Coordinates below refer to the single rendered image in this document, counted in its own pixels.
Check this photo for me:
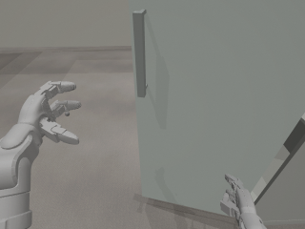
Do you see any robot right hand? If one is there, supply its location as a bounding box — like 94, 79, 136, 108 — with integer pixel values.
220, 174, 257, 219

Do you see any robot left hand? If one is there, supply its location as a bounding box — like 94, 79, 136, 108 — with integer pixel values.
17, 81, 82, 145

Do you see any handle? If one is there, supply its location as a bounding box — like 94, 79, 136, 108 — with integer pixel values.
132, 9, 148, 98

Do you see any fridge door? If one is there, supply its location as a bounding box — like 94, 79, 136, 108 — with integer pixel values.
128, 0, 305, 217

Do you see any robot left forearm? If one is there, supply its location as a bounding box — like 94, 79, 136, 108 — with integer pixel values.
0, 123, 43, 229

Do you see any robot right forearm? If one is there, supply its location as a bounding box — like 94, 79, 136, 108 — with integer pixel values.
238, 212, 267, 229

